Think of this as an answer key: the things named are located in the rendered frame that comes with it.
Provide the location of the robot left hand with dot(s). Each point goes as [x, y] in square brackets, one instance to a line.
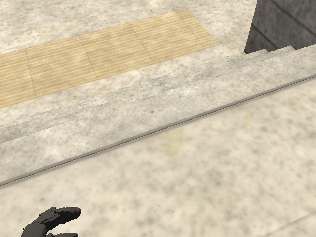
[50, 219]

